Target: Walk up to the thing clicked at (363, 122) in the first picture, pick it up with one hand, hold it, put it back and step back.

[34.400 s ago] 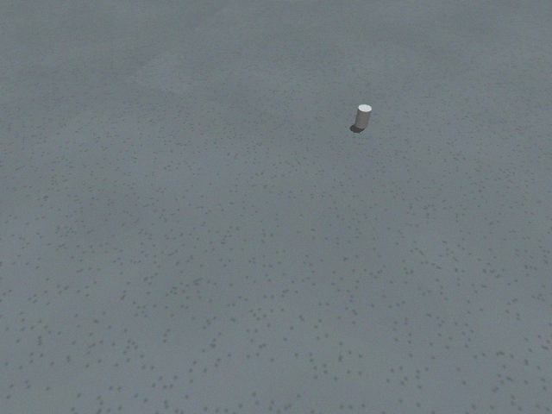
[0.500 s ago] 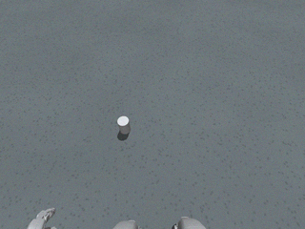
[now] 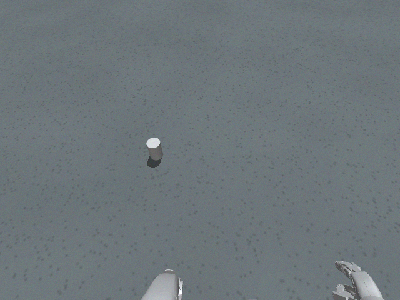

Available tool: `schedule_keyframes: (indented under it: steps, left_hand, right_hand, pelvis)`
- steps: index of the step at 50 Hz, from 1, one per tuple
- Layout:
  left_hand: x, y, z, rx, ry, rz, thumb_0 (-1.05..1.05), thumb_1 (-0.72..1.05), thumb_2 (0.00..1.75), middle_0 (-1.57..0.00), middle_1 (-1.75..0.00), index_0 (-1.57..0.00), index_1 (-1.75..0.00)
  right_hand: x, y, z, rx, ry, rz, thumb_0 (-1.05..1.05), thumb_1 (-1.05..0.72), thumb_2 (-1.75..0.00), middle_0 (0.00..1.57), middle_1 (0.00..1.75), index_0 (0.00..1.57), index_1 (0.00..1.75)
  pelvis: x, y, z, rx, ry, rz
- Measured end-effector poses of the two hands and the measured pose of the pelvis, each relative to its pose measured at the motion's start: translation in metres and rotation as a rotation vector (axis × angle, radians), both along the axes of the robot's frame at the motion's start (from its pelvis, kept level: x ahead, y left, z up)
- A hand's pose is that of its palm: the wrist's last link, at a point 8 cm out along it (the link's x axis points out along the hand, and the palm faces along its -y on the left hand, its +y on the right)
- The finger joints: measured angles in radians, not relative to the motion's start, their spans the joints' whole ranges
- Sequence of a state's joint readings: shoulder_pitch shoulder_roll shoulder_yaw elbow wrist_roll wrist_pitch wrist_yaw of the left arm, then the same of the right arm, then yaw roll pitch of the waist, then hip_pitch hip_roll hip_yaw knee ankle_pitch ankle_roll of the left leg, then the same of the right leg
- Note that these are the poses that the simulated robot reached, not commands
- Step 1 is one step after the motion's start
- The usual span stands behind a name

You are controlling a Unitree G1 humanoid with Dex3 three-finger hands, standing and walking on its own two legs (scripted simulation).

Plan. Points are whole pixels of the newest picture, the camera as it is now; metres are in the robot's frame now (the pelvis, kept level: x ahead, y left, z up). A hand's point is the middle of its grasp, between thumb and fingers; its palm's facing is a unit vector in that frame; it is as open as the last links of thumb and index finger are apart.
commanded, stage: step back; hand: left
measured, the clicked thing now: (155, 149) +0.98 +0.31 -0.69
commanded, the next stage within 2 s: stand in 1.08 s
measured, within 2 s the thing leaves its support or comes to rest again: neither
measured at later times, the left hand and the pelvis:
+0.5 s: hand out of the picture +0.01 +0.28 -0.13, palm faces +0.09 -0.91 -0.40, open 7.4 cm; pelvis -0.03 -0.01 +0.01, yaw +5 degrees
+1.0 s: hand out of the picture +0.06 +0.28 -0.14, palm faces +0.13 -0.91 -0.40, open 7.4 cm; pelvis +0.01 +0.00 +0.01, yaw +6 degrees
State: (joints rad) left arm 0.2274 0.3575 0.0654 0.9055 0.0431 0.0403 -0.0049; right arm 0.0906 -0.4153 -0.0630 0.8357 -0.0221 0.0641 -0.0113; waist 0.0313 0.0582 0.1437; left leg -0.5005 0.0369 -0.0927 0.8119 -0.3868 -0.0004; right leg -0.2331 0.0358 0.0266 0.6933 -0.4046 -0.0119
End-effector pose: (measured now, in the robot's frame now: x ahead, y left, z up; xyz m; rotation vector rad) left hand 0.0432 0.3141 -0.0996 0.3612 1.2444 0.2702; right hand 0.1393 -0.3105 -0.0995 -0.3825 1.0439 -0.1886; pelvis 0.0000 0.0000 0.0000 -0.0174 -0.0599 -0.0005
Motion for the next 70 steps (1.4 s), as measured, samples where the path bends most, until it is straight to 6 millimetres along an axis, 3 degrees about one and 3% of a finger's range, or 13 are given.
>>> schedule_keyframes:
  steps: [4, 11, 15, 18, 25, 29, 34, 38, 43, 49, 56, 63, 70]
  left_hand:
    - [-0.034, -0.006, 0.019, 0.024, 0.014, 0.036, 0.01, 0.90, 0.90, -0.21, -0.30, -0.21, -0.30]
    - [-0.050, 0.007, 0.030, 0.059, -0.075, 0.058, 0.01, 0.90, 0.90, -0.21, -0.30, -0.21, -0.30]
    - [-0.057, 0.020, 0.022, 0.050, -0.102, 0.077, 0.01, 0.90, 0.90, -0.21, -0.30, -0.21, -0.30]
    - [-0.062, 0.020, 0.016, 0.026, -0.076, 0.083, 0.01, 0.90, 0.90, -0.20, -0.30, -0.20, -0.30]
    - [-0.048, 0.003, 0.013, -0.012, -0.073, 0.057, 0.01, 0.91, 0.90, -0.20, -0.30, -0.20, -0.30]
    - [-0.035, -0.014, 0.009, -0.001, -0.091, 0.057, 0.01, 0.91, 0.90, -0.20, -0.30, -0.20, -0.30]
    - [-0.032, -0.031, 0.015, -0.011, -0.106, 0.084, 0.01, 0.90, 0.90, -0.21, -0.30, -0.21, -0.30]
    - [-0.029, -0.030, 0.019, -0.006, -0.096, 0.099, 0.01, 0.90, 0.90, -0.21, -0.30, -0.21, -0.30]
    - [-0.022, -0.014, 0.013, 0.003, -0.075, 0.109, 0.01, 0.90, 0.90, -0.21, -0.30, -0.21, -0.30]
    - [-0.002, 0.008, -0.001, -0.007, -0.077, 0.107, 0.01, 0.90, 0.90, -0.21, -0.30, -0.21, -0.30]
    - [0.007, 0.010, -0.002, -0.028, -0.056, 0.072, 0.01, 0.91, 0.90, -0.20, -0.30, -0.20, -0.30]
    - [0.011, -0.002, 0.006, -0.067, -0.029, 0.058, 0.01, 0.91, 0.90, -0.20, -0.30, -0.20, -0.30]
    - [0.022, -0.005, 0.011, -0.074, -0.053, 0.048, 0.01, 0.91, 0.90, -0.20, -0.30, -0.20, -0.30]
  right_hand:
    - [-0.042, -0.007, -0.002, 0.033, 0.066, -0.021, 0.00, -0.91, -0.90, 0.20, 0.30, 0.20, 0.30]
    - [-0.111, -0.008, -0.016, 0.029, 0.234, 0.008, 0.01, -0.91, -0.90, 0.20, 0.30, 0.20, 0.30]
    - [-0.127, 0.003, -0.014, 0.025, 0.264, 0.020, 0.01, -0.91, -0.90, 0.20, 0.30, 0.20, 0.30]
    - [-0.129, 0.011, -0.007, 0.039, 0.212, 0.009, 0.01, -0.91, -0.90, 0.20, 0.30, 0.20, 0.30]
    - [-0.112, -0.001, 0.003, 0.038, 0.159, 0.009, 0.01, -0.91, -0.90, 0.20, 0.30, 0.21, 0.30]
    - [-0.092, -0.020, -0.008, 0.029, 0.156, 0.004, 0.01, -0.91, -0.90, 0.20, 0.30, 0.21, 0.30]
    - [-0.062, -0.022, -0.007, 0.027, 0.156, 0.032, 0.01, -0.91, -0.90, 0.20, 0.30, 0.20, 0.30]
    - [-0.039, -0.016, -0.007, 0.031, 0.147, 0.061, 0.01, -0.91, -0.90, 0.20, 0.30, 0.20, 0.30]
    - [-0.021, 0.000, -0.011, 0.033, 0.149, 0.072, 0.00, -0.91, -0.90, 0.20, 0.30, 0.20, 0.30]
    - [-0.014, 0.028, -0.011, 0.040, 0.145, 0.066, 0.00, -0.91, -0.90, 0.20, 0.30, 0.20, 0.30]
    - [0.001, 0.043, -0.004, 0.070, 0.111, 0.059, 0.01, -0.91, -0.90, 0.20, 0.30, 0.20, 0.30]
    - [0.007, 0.044, 0.005, 0.089, 0.091, 0.050, 0.00, -0.91, -0.90, 0.20, 0.30, 0.20, 0.30]
    - [0.000, 0.037, 0.011, 0.077, 0.101, 0.030, 0.00, -0.91, -0.90, 0.20, 0.30, 0.20, 0.30]
  pelvis:
    - [-0.014, -0.006, 0.012, 0.056, 0.016, 0.003]
    - [-0.037, -0.005, 0.012, 0.031, 0.036, 0.079]
    - [-0.045, 0.001, 0.008, 0.055, 0.017, 0.104]
    - [-0.044, 0.003, 0.011, 0.059, 0.015, 0.095]
    - [-0.035, -0.011, 0.015, 0.039, 0.017, 0.091]
    - [-0.025, -0.024, 0.007, 0.004, 0.005, 0.096]
    - [-0.011, -0.027, 0.013, 0.025, 0.009, 0.107]
    - [-0.003, -0.023, 0.016, 0.026, 0.012, 0.114]
    - [0.004, -0.012, 0.011, 0.023, 0.014, 0.123]
    - [0.005, 0.003, 0.007, 0.034, 0.013, 0.104]
    - [0.008, 0.006, 0.012, 0.007, 0.019, 0.093]
    - [0.018, 0.010, 0.023, 0.014, 0.014, 0.092]
    - [0.018, 0.009, 0.028, 0.017, 0.006, 0.090]
